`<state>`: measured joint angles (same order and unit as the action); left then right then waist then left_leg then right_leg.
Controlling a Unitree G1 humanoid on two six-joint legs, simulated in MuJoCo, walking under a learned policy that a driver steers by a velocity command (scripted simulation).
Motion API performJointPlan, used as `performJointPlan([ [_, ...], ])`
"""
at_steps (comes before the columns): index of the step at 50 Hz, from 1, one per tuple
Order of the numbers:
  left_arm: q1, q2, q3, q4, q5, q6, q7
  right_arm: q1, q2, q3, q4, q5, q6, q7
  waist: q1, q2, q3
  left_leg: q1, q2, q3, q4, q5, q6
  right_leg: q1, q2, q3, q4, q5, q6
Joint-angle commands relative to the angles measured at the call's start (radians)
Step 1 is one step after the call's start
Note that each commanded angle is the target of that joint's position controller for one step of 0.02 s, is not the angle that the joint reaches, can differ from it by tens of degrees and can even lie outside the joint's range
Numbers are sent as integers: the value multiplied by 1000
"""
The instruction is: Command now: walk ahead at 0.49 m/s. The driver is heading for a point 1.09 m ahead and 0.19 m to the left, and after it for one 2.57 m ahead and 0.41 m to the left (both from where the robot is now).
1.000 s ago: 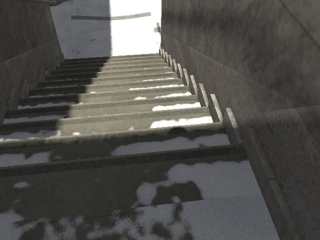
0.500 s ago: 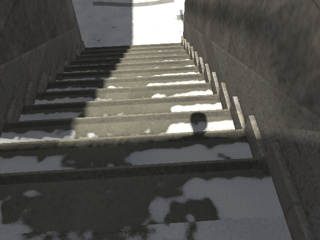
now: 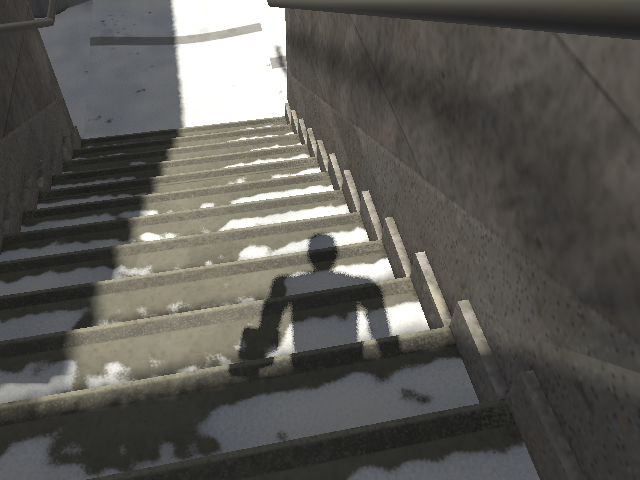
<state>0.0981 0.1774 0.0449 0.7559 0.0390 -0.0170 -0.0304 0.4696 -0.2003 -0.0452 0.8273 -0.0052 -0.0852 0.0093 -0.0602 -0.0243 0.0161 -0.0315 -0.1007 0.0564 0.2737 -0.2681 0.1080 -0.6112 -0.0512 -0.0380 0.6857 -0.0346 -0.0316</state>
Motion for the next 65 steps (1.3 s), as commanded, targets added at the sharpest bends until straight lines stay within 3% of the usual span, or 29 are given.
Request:
performJointPlan([
  [1, -151, 48, 9, -98, -16, -19, 3, 75, -131, -29, -10, -3, -14, -12, -17, 93, 69, 1, 300, -186, -60, 423, 101, -9, 34, -40, -63, -35, -13],
  [2, -142, 53, 10, -96, -29, -20, 14, 67, -128, -25, -5, -8, -22, -15, -5, 87, 83, 9, 295, -178, -43, 461, 109, 22, 42, -47, -81, -76, -18],
  [4, -71, 67, 18, -77, -21, -26, 28, 41, -154, -28, 2, -7, -28, -16, 32, 86, 49, 29, 293, -169, 49, 674, 105, 146, 87, -70, -134, -146, -43],
  [6, 200, 111, 44, 4, 13, -41, 54, 39, -167, -32, 20, 1, -18, -23, 145, 45, -80, -40, 239, -103, 337, 791, 53, 478, 94, -42, -242, -124, -96],
  [7, 389, 189, 62, 26, 40, -52, 65, 11, -139, -21, -19, 14, -19, -22, 218, -48, -220, -223, 197, -58, 643, 561, 25, 717, -134, 212, -274, -268, -175],
  [8, 410, 274, 73, 27, 44, -61, 63, 117, -34, 5, -36, 24, -14, -9, 159, -225, -280, -586, 20, -18, 962, -198, -25, 919, -385, 680, -367, -362, -318],
  [9, 370, 213, 66, 45, 2, -41, 48, 75, -131, -19, -14, -14, -6, 1, 174, -80, -222, -724, 28, -109, 1094, -245, -28, 864, -364, 740, -403, -433, -363],
  [12, 218, 114, 32, 52, -17, -47, 48, -83, -109, -14, -68, -33, -16, 12, 94, 35, -5, -690, 136, -134, 922, -54, -45, 567, -227, 401, -504, -309, -250],
  [15, 276, 103, 24, 112, -34, -91, 56, -39, -74, -2, -58, -50, 36, 23, 52, -9, -4, -604, 155, -108, 847, -6, -92, 489, -174, 241, -499, 82, -206],
  [23, 388, 130, 13, 178, -67, -96, 51, -343, -40, 26, -169, -36, 56, 37, 96, -63, 55, -523, 144, -24, 425, 372, -85, 419, -102, 83, -516, 204, -121],
  [24, 372, 153, 15, 173, -42, -89, 42, -352, -36, 28, -168, -27, 59, 39, 96, -108, 38, -457, 138, -24, 433, 369, -85, 410, -103, 78, -520, 164, -130],
  [27, 380, 149, 13, 177, -34, -83, 40, -402, -71, 18, -197, -30, 56, 34, 100, -98, 67, -422, 120, -31, 374, 243, -62, 471, -140, 93, -482, 175, -126],
  [29, 305, 165, 13, 125, -23, -71, 54, -286, -86, 3, -130, -36, 42, 27, 55, -110, -12, -268, 54, 13, 388, 179, -33, 490, -103, 47, -300, 456, -100],
  [30, 315, 200, 26, 129, -29, -65, 64, -187, -108, -11, -106, -37, 36, 14, 1, -63, -20, -205, 43, -14, 241, 40, -19, 515, -92, 64, -167, 446, -85],
  [31, 333, 183, 24, 127, -23, -51, 69, -59, -144, -27, -67, -47, 22, 3, -44, 18, -74, -40, 117, -92, 203, 85, 14, 431, -65, 38, 55, 314, -64],
  [32, 405, 125, 14, 105, -12, -44, 74, 54, -229, -43, -58, -56, 4, -8, -41, 175, -172, 130, 375, -361, 200, 162, 60, 258, 10, -4, 388, -134, -56],
  [33, 525, 72, 10, 101, -53, -44, 55, 25, -284, -55, -59, -18, 12, -2, 14, 383, -252, 277, 484, -702, 65, 46, 210, -22, 119, 18, 666, -514, -40],
  [34, 465, 163, 34, 122, -39, -42, 56, -21, -215, -49, -66, 1, 19, 4, 2, 223, -144, 164, 457, -676, 8, -13, 204, -115, 69, 92, 740, -430, -47],
  [36, 335, 180, 45, 102, -38, -39, 43, -149, -114, -12, -86, -9, 7, 14, 58, 100, -17, -87, 370, -426, -25, 160, 144, -9, 19, 121, 638, -292, -58],
  [41, 277, 100, 40, 122, -8, 40, 37, -71, -146, -18, -38, -6, -17, 1, 106, 84, -9, -148, 300, -248, -34, 515, 92, 65, 30, 125, 394, -220, -27],
  [43, 219, 84, 36, 114, 9, 55, 30, -20, -146, -20, -5, -2, -1, -4, 92, 90, -22, -107, 291, -212, -27, 535, 81, 14, 22, 98, 351, -147, -3],
  [45, 156, 85, 35, 103, 4, 61, 29, -1, -147, -19, 7, 5, 11, -5, 81, 86, -3, -107, 284, -213, -41, 460, 76, -19, 12, 97, 284, -85, 11],
  [46, 167, 98, 40, 118, 4, 63, 24, 13, -173, -25, 9, -13, 7, -5, 76, 102, -14, -104, 286, -223, -17, 378, 88, -26, 15, 92, 315, 2, 0],
  [50, 35, 129, 52, 90, 7, 53, 36, 104, -169, -26, 61, 4, -10, -11, 40, 72, 63, 32, 328, -298, 13, 368, 119, -213, -1, 180, 258, 95, -7],
  [51, -16, 148, 61, 66, -10, 42, 33, 111, -160, -24, 68, 12, -21, -19, 36, 93, 88, 62, 307, -284, 20, 292, 129, -267, 11, 185, 168, 110, -3],
  [55, -77, 138, 57, 69, -20, 23, 50, 162, -185, -34, 102, -14, -51, -36, -2, 98, 84, 116, 329, -296, 118, 381, 156, -297, 32, 205, 150, 110, 19],
  [59, -97, 103, 38, 64, 6, 28, 17, 95, -153, -16, 95, -14, -39, -27, 3, 43, 93, -132, 259, -235, 189, 179, 119, -25, 23, 107, -38, 388, 9],
  [63, -152, 90, 12, 47, -29, 21, 2, 117, -134, -6, 120, -32, -43, -27, -57, 70, 152, -137, 216, -211, 278, 141, 98, 77, -24, 69, -254, 459, -9],
  [65, -32, 142, 23, 86, -47, 3, 24, 90, -159, -8, 132, -33, -18, -39, -26, 88, 140, -112, 213, -216, 385, 295, 88, 193, -67, 92, -345, 471, -11],
])
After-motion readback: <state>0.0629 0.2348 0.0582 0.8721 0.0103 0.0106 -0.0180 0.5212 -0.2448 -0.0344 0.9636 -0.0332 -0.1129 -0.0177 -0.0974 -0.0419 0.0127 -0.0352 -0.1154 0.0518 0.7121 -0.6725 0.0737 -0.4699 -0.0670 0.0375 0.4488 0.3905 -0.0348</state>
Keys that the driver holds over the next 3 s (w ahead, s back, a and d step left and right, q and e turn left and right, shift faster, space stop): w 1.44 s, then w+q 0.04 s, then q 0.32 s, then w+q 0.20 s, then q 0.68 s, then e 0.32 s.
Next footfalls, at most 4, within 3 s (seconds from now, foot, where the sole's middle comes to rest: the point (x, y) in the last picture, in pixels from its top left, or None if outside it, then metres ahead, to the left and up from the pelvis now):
0.14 right None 0.22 -0.09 -0.78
0.62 left None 0.46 0.12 -0.78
1.38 right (345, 390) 0.76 -0.10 -0.93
1.90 left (248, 349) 0.98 0.16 -1.08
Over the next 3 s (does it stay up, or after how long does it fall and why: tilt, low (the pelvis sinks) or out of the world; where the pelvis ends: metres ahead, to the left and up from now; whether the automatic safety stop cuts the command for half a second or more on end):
stays up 0.99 0.07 -0.32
